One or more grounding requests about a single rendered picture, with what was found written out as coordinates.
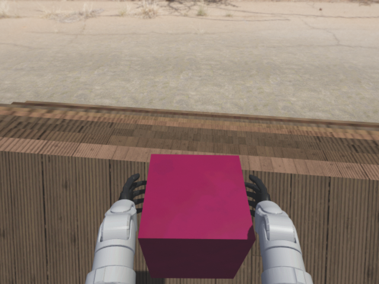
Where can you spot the robot right forearm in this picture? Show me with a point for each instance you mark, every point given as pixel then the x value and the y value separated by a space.
pixel 280 248

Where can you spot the left robot hand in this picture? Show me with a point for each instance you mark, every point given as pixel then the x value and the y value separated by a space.
pixel 129 193

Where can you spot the right robot hand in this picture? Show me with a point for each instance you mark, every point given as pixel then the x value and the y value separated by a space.
pixel 260 195

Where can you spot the robot left forearm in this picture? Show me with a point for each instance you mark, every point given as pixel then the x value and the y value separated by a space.
pixel 115 247

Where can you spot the carton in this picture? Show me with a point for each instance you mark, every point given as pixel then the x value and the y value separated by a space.
pixel 196 221

